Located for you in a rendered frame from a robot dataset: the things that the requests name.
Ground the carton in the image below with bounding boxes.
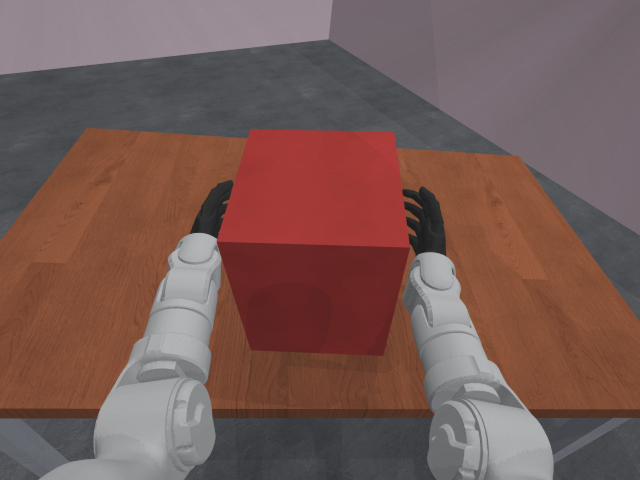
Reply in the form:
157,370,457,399
216,129,410,356

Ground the robot left forearm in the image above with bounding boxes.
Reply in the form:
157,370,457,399
93,233,221,459

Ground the left robot upper arm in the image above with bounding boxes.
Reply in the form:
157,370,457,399
38,377,216,480

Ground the table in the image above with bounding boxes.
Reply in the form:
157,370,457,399
0,128,640,478

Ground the robot right hand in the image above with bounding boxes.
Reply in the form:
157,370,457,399
402,186,446,257

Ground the robot right forearm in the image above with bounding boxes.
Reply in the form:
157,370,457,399
402,252,554,472

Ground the right robot upper arm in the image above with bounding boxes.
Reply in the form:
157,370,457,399
427,397,553,480

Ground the robot left hand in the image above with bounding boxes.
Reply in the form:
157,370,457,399
190,180,233,239

